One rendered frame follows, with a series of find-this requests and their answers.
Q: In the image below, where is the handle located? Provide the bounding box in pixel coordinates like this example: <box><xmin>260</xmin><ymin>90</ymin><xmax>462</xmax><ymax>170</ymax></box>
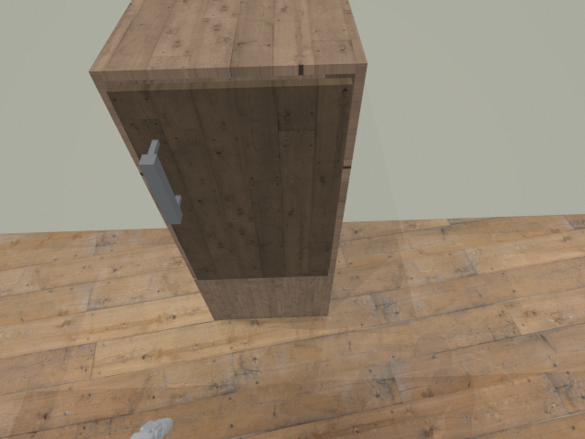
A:
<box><xmin>139</xmin><ymin>140</ymin><xmax>183</xmax><ymax>225</ymax></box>

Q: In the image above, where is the left robot hand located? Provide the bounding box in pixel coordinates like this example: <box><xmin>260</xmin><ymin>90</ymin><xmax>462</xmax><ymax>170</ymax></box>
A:
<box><xmin>130</xmin><ymin>418</ymin><xmax>173</xmax><ymax>439</ymax></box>

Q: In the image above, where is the cupboard door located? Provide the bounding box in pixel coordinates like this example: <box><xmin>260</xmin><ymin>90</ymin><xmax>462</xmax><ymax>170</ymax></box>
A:
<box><xmin>106</xmin><ymin>78</ymin><xmax>353</xmax><ymax>280</ymax></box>

